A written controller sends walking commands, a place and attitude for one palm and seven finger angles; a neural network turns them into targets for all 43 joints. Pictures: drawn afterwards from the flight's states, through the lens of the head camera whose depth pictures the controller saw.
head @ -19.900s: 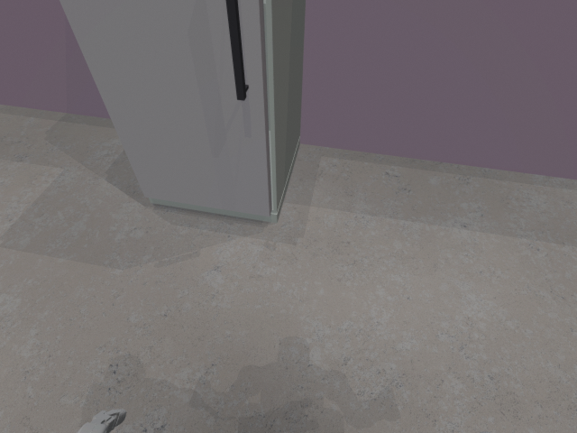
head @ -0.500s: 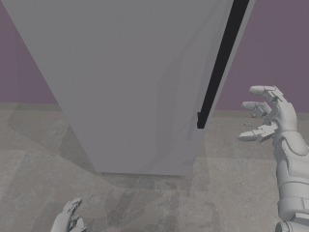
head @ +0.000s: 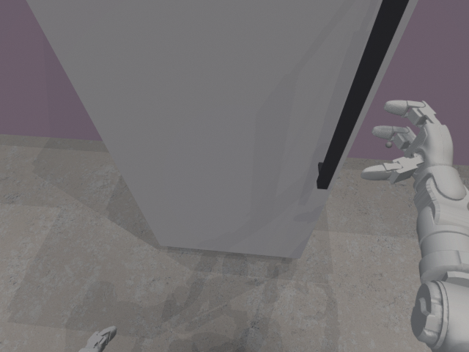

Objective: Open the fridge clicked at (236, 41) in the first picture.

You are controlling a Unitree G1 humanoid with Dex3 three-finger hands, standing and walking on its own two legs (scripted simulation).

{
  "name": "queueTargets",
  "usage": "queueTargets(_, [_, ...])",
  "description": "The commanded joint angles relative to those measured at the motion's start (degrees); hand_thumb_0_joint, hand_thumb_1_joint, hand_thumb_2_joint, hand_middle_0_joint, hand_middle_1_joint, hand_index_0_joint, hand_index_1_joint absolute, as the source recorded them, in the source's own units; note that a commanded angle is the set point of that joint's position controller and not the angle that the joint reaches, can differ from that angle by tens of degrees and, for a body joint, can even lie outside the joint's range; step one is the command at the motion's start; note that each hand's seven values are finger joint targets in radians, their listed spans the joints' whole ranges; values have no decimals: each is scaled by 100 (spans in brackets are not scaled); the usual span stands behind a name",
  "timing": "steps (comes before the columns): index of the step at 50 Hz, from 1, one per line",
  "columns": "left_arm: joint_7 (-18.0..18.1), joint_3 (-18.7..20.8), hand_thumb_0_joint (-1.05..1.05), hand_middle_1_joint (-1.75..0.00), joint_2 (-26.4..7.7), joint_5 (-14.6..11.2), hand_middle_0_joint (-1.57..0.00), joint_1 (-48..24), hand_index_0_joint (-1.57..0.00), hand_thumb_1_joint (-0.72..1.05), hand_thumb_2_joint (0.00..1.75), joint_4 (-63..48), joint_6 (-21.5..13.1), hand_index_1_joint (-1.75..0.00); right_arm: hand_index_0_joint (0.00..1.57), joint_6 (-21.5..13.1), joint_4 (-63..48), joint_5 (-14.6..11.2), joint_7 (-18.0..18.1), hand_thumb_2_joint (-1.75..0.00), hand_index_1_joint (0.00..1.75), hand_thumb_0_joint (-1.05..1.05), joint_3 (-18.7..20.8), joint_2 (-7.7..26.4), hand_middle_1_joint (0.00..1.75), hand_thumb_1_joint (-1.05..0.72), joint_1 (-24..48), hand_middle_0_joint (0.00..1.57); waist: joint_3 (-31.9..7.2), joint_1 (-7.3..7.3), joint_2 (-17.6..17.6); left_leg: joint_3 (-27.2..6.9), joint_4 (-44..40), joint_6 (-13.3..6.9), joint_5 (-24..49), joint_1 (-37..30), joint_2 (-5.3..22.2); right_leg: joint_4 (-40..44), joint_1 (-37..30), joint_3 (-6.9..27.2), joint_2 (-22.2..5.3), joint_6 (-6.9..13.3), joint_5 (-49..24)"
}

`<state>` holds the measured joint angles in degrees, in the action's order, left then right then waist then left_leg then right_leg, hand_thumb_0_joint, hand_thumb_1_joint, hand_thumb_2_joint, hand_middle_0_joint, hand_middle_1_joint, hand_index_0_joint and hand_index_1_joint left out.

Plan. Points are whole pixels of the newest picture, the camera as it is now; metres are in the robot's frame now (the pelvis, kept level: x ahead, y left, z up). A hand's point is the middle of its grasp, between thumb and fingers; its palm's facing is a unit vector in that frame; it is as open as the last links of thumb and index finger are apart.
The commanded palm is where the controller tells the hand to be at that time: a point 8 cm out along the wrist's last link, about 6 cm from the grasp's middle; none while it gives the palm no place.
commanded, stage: move the hooked fingers beside the handle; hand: right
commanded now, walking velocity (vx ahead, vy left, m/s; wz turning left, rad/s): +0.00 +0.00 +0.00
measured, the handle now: (350, 98) +0.52 -0.13 +0.16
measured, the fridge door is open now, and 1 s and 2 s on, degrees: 0 0 0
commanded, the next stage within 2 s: feel for the door with the fingertips in 0.80 s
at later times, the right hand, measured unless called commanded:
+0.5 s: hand (383, 143) +0.46 -0.19 +0.11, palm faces +0.01 +1.00 +0.00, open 14.0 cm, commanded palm +0.44 -0.24 +0.12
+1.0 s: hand (382, 144) +0.45 -0.19 +0.12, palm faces +0.01 +1.00 -0.02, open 14.0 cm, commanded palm +0.43 -0.23 +0.12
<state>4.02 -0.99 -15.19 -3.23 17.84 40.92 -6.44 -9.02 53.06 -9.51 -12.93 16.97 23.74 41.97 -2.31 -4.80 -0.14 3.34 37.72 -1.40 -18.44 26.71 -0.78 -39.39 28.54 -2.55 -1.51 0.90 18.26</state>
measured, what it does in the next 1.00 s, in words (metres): stands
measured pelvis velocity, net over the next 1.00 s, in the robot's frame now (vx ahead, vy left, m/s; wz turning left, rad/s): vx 0.01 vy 0.00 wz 0.00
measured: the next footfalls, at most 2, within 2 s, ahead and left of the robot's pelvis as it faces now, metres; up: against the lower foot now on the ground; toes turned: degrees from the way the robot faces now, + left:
none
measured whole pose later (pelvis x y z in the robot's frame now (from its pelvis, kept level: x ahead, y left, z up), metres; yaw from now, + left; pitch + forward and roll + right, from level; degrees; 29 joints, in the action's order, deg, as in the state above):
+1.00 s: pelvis +0.01 +0.00 +0.00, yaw +0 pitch +8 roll +1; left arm 3.3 -0.5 -15.1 -3.3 18.8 39.7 -5.0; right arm -11.3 51.7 -9.5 -12.3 15.3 22.4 40.7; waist -3.3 -4.2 0.6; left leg 3.6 38.4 -1.6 -19.3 27.6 -1.1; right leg -40.7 29.8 -2.1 -1.8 0.7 19.4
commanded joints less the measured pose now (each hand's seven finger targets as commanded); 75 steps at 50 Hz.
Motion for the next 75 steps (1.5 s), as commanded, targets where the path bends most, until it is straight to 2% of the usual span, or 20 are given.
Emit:
queueTargets(1, [50,333,0,-30,-961,43,-20,351,-20,90,90,-515,-173,-30,30,-587,-868,5,2,-30,120,0,429,1653,120,50,2740,30,-2077,6,266,-350,-365,31,1552,-556,-10,328,-903,331,100,24,-1234])
queueTargets(4, [14,352,0,-30,-938,52,-20,400,-20,90,90,-548,-175,-30,30,-710,-933,-2,-63,-30,120,0,268,1445,120,50,2819,30,-2287,-30,471,-338,-302,36,1646,-467,-43,261,-1063,320,93,14,-1350])
queueTargets(13, [-18,408,0,-30,-978,35,-20,539,-20,90,90,-660,-68,-30,30,-633,-1088,-58,-70,-30,120,0,572,1666,120,50,2396,30,-2336,38,116,-332,-264,66,2105,-726,-81,235,-903,258,78,52,-1663])
queueTargets(15, [-18,405,0,-30,-965,41,-20,529,-20,90,90,-702,-58,-30,30,-691,-1424,-45,-38,-30,120,0,532,1648,120,50,2387,30,-2429,75,295,-334,-225,42,2228,-807,-86,209,-994,245,82,53,-1842])
queueTargets(18, [-38,413,0,-30,-900,22,-20,462,-20,90,90,-694,-74,-30,30,-715,-1710,-42,-15,-30,120,0,177,1207,120,50,2381,30,-2341,3,618,-268,-245,37,2048,-447,-134,201,-1352,315,40,20,-1954])
queueTargets(22, [2,393,0,-30,-939,-9,-20,454,-20,90,90,-631,-33,-30,30,-514,-1217,-102,-17,-30,120,0,234,1256,120,50,2379,30,-1868,-66,102,-272,-361,55,1856,-451,-110,285,-970,299,63,56,-1486])
queueTargets(29, [-14,381,0,-30,-864,31,-20,403,-20,90,90,-664,-52,-30,30,-577,-1584,-26,98,-30,120,0,87,1057,120,50,2491,30,-2374,6,557,-220,-223,20,2072,-413,-108,209,-1495,377,38,-12,-2086])
queueTargets(33, [-20,366,0,-30,-908,22,-20,386,-20,90,90,-667,-23,-30,30,-551,-1299,-49,122,-30,120,0,324,1298,120,50,2316,30,-2153,32,98,-243,-263,36,2082,-564,-100,247,-1157,349,56,18,-1838])
queueTargets(37, [-19,351,0,-30,-899,12,-20,316,-20,90,90,-749,2,-30,30,-496,-1272,-4,121,-30,120,0,335,1298,120,50,2177,30,-2106,87,174,-273,-268,29,2134,-656,-70,267,-1057,306,84,32,-1782])
queueTargets(38, [-27,339,0,-30,-873,15,-20,280,-20,90,90,-761,-4,-30,30,-492,-1365,-1,105,-30,120,0,131,1101,120,50,2303,30,-2099,16,313,-288,-281,42,2176,-591,-68,251,-1142,274,92,40,-1799])
queueTargets(43, [5,340,0,-30,-898,4,-20,284,-20,90,90,-723,-8,-30,30,-589,-1352,-71,32,-30,120,0,174,1222,120,50,2620,30,-2012,-65,94,-327,-356,54,1896,-578,-67,265,-993,303,98,56,-1397])
queueTargets(47, [10,351,0,-30,-863,2,-20,266,-20,90,90,-676,-69,-30,30,-698,-1589,-94,-7,-30,120,0,-61,958,120,50,2770,30,-2286,-60,576,-286,-301,16,1839,-430,-84,217,-1347,364,87,25,-1571])
queueTargets(54, [-12,334,0,-30,-882,-12,-20,305,-20,90,90,-597,-63,-30,30,-417,-907,-115,149,-30,120,0,-119,730,120,50,2647,30,-1770,-108,9,-252,-430,51,1428,-327,-64,334,-853,353,111,38,-1020])
queueTargets(56, [-32,348,0,-30,-883,27,-20,318,-20,90,90,-602,-73,-30,30,-465,-1064,-28,276,-30,120,0,42,926,120,50,2771,30,-1983,-30,166,-282,-384,36,1537,-422,-53,322,-922,353,115,37,-1155])
queueTargets(59, [-88,351,0,-30,-804,63,-20,305,-20,90,90,-674,-113,-30,30,-645,-1452,47,432,-30,120,0,-27,753,120,50,2615,30,-2360,46,410,-274,-295,21,1793,-539,-87,253,-1176,318,123,19,-1477])
queueTargets(63, [-122,372,0,-30,-793,69,-20,305,-20,90,90,-656,-125,-30,30,-773,-1479,73,547,-30,120,0,-6,704,120,50,2462,30,-2295,47,191,-287,-281,34,1899,-622,-115,261,-1085,289,108,18,-1491])
queueTargets(65, [-104,390,0,-30,-849,87,-20,347,-20,90,90,-626,-116,-30,30,-752,-1415,106,586,-30,120,0,261,1036,120,50,2459,30,-2282,66,11,-335,-307,51,1962,-755,-107,247,-950,250,115,47,-1455])
queueTargets(68, [-101,358,0,-30,-801,61,-20,300,-20,90,90,-632,-92,-30,30,-649,-1247,130,559,-30,120,0,133,894,120,50,2484,30,-2041,23,121,-346,-359,66,1971,-700,-88,306,-878,197,133,47,-1338])
queueTargets(71, [-76,342,0,-30,-842,60,-20,325,-20,90,90,-600,-67,-30,30,-615,-1087,145,509,-30,120,0,216,1094,120,50,2670,30,-1914,-26,41,-398,-404,79,1923,-696,-59,317,-751,202,130,62,-1229])
queueTargets(75, [-73,373,0,-30,-801,55,-20,369,-20,90,90,-564,-127,-30,30,-738,-1167,96,384,-30,120,0,-247,577,120,50,3058,30,-2048,-181,245,-344,-395,55,1764,-381,-106,230,-1111,268,111,52,-1289])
